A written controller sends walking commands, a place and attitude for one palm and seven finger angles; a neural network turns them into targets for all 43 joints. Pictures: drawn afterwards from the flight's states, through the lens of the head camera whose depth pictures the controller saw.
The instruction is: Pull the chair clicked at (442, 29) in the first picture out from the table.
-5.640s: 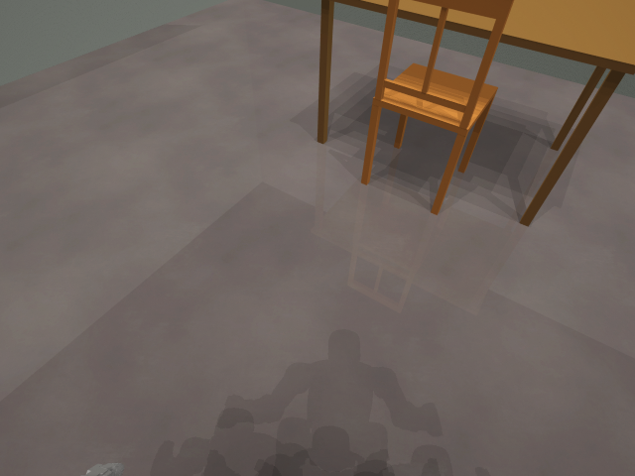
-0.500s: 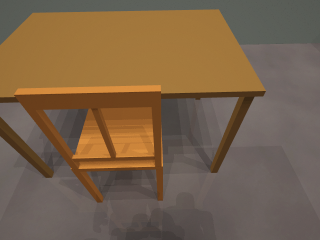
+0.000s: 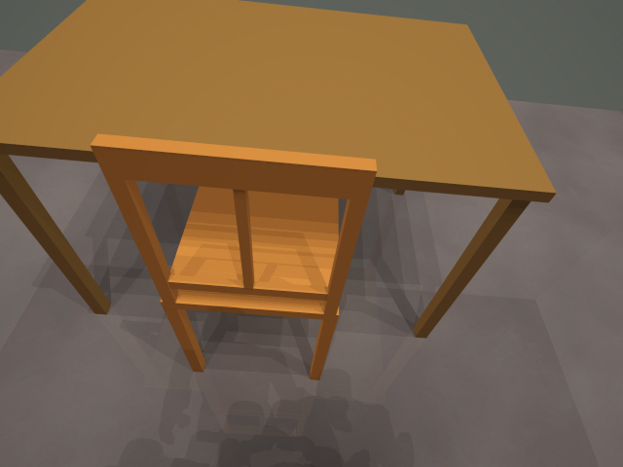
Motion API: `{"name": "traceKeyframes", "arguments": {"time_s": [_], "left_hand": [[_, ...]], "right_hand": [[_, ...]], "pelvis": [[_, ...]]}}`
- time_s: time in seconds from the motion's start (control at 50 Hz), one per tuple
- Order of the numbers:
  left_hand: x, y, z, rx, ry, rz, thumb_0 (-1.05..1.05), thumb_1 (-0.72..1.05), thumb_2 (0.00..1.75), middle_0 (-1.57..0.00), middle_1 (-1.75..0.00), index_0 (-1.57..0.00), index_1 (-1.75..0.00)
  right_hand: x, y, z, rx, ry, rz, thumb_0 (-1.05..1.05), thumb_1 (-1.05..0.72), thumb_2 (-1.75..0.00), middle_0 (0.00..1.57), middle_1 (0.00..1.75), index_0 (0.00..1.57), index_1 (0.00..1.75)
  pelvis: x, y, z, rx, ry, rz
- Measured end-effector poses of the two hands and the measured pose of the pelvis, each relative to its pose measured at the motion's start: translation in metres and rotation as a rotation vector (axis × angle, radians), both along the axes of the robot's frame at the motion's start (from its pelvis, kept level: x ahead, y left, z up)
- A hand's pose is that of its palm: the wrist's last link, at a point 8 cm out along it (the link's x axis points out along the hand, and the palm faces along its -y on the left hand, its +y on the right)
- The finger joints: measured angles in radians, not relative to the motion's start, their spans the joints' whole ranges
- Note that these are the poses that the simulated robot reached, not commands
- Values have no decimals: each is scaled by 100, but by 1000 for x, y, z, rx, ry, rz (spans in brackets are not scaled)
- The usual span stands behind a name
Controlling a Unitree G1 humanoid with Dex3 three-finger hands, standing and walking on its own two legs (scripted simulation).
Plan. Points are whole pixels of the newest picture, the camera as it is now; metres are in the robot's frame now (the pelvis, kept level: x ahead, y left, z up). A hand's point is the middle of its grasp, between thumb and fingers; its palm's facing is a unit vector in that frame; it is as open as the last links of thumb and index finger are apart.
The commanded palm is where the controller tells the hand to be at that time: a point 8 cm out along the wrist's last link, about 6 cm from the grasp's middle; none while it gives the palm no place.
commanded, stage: come to a stop and stand still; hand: left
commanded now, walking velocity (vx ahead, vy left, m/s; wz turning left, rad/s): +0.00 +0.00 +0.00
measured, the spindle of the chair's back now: (245, 242) +0.48 +0.16 -0.08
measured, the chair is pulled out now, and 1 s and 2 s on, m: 0.00 0.00 0.00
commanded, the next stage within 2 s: look again from close up in 0.76 s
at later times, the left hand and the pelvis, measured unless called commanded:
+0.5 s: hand out of the picture -0.04 +0.16 -0.16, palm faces +0.00 -0.98 -0.18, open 7.3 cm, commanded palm none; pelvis -0.03 +0.00 +0.01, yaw -2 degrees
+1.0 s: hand out of the picture -0.02 +0.15 -0.17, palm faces +0.01 -0.98 -0.21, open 7.3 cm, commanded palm none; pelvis -0.02 -0.01 +0.00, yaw +0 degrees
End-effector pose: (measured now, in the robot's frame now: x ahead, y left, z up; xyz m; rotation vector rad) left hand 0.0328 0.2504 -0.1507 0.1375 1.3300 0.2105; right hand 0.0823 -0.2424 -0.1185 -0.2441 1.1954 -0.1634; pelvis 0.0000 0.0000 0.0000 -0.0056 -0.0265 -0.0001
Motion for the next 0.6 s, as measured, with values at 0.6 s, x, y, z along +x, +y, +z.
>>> {"name": "traceKeyframes", "arguments": {"time_s": [0.6], "left_hand": [[-78, -49, 14, -64, 116, -50, 0, 91, 90, -20, -30, -20, -30]], "right_hand": [[-161, 29, -20, 124, 293, -151, 0, -92, -90, 20, 30, 20, 29]], "pelvis": [[-31, -3, 11, 18, 0, -23]]}}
